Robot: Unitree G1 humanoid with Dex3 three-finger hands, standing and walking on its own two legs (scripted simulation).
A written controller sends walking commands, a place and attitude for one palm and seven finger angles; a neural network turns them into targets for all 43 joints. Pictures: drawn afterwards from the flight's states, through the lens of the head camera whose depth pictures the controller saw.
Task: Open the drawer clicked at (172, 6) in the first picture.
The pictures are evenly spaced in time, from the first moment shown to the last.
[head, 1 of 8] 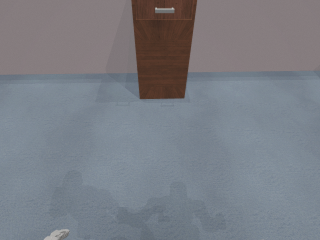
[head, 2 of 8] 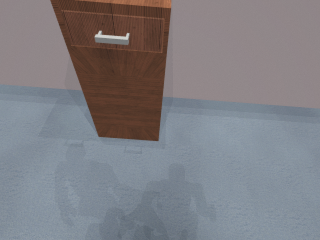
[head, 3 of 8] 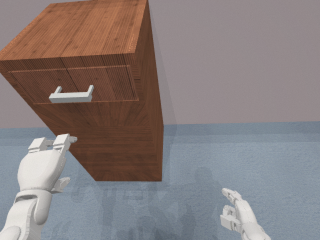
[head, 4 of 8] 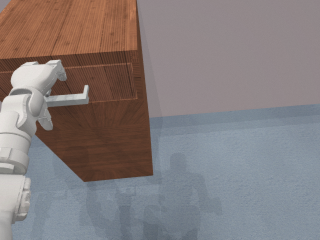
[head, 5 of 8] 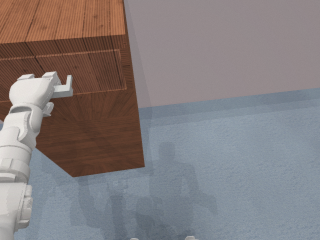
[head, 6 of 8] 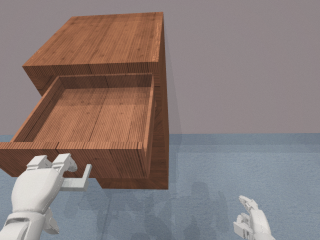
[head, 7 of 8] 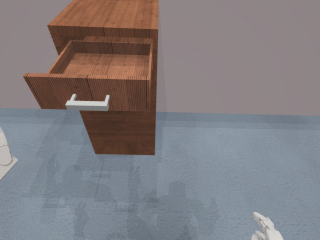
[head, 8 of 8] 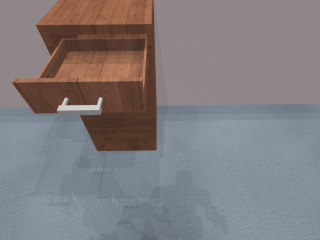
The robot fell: no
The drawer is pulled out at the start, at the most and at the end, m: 0.00 0.30 0.29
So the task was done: yes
